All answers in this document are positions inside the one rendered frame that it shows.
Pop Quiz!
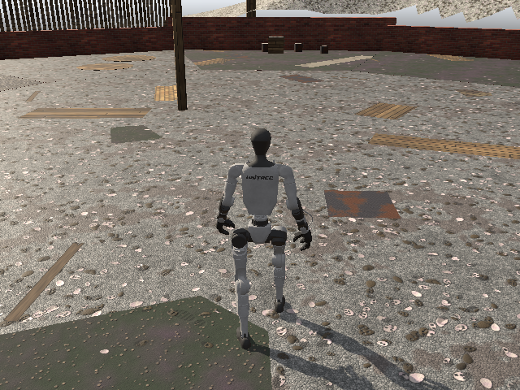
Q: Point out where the right robot forearm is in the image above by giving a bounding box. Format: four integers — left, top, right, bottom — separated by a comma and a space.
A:
292, 197, 310, 234

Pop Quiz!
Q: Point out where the left robot forearm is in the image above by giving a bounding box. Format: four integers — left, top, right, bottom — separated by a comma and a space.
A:
217, 195, 230, 223

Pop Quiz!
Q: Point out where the humanoid robot head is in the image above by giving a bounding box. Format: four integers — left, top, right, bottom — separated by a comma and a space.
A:
246, 128, 275, 167

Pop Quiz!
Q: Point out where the left robot hand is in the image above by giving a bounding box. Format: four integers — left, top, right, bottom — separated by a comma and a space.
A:
216, 219, 235, 235

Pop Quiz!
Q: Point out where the humanoid robot torso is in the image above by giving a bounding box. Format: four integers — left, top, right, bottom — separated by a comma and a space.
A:
241, 160, 280, 244

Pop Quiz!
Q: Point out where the left robot upper arm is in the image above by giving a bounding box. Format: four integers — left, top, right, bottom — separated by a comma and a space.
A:
222, 163, 244, 207

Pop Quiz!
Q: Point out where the right robot upper arm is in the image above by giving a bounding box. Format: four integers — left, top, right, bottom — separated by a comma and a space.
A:
277, 164, 299, 210

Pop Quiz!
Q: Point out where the right robot hand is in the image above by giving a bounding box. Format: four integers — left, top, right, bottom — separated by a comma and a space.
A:
293, 230, 312, 251

